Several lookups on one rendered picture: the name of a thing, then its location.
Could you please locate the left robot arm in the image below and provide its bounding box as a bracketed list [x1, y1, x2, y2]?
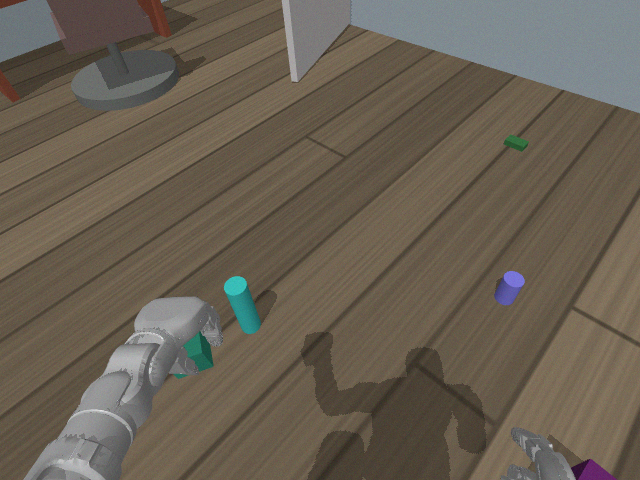
[23, 328, 178, 480]

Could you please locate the office chair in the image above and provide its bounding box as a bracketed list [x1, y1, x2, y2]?
[46, 0, 179, 111]

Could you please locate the desk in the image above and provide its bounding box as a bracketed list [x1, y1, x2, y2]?
[0, 0, 172, 102]

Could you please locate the right robot hand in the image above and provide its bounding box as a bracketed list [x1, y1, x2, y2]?
[501, 427, 576, 480]

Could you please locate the left robot hand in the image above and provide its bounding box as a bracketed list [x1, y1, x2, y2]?
[134, 296, 223, 375]

